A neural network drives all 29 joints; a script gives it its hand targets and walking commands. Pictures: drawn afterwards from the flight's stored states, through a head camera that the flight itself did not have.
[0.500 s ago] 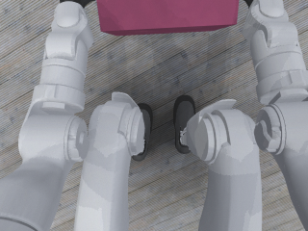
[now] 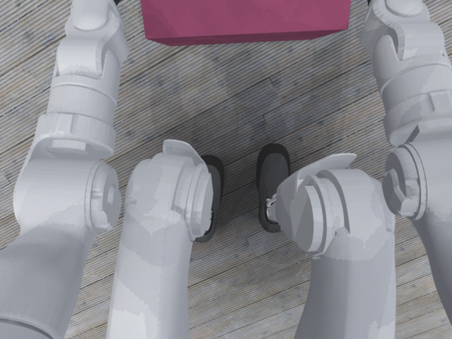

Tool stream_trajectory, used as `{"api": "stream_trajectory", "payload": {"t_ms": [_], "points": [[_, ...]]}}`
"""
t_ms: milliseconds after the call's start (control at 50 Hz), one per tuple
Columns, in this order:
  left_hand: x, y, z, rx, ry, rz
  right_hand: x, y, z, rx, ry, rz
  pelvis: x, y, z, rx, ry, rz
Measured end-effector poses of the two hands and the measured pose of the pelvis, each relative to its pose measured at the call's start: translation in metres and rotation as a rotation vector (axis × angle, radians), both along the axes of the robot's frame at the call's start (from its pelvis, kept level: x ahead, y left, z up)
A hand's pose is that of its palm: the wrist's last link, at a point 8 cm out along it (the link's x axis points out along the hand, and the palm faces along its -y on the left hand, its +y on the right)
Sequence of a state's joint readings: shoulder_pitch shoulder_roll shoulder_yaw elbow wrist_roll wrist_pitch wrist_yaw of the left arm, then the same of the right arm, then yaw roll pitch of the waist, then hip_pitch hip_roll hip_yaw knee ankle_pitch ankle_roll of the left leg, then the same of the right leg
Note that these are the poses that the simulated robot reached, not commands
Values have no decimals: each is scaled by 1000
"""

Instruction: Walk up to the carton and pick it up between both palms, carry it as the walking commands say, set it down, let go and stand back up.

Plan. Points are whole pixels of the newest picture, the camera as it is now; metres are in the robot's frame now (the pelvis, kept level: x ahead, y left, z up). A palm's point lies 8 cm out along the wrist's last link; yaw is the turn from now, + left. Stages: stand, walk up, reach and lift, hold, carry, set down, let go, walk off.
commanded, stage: set down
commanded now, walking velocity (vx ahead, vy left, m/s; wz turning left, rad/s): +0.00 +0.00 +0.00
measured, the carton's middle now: out of the picture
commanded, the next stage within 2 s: none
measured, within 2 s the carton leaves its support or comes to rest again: rests again in 0.24 s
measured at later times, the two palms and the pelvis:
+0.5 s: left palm out of the picture +0.51 +0.19 -0.21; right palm out of the picture +0.53 -0.16 -0.21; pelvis +0.00 +0.00 -0.01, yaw +0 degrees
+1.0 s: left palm out of the picture +0.51 +0.20 -0.21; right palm out of the picture +0.53 -0.17 -0.21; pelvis +0.00 +0.00 -0.02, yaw +0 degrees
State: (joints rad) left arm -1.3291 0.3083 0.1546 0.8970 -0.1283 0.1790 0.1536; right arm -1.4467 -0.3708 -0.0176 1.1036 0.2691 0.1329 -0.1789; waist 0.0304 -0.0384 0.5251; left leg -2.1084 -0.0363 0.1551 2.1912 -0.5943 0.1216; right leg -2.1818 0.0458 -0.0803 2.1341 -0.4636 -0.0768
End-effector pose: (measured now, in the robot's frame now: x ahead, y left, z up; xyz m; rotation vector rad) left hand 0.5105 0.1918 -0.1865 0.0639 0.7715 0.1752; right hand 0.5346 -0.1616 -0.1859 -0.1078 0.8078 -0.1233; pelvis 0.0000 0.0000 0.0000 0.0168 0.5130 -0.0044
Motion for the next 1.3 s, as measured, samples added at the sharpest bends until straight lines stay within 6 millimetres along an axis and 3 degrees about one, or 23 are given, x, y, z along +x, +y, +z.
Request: {"api": "stream_trajectory", "payload": {"t_ms": [440, 1300], "points": [[-1, 2, -18, -4, 31, -37, 0, -1, -19, 8, 34, 8, 2, -1, -9, 1, 16, 4], [1, 5, -25, -64, 4, -45, 0, -5, -24, 62, 33, 13, 2, 0, -21, -11, -1, 13]]}}
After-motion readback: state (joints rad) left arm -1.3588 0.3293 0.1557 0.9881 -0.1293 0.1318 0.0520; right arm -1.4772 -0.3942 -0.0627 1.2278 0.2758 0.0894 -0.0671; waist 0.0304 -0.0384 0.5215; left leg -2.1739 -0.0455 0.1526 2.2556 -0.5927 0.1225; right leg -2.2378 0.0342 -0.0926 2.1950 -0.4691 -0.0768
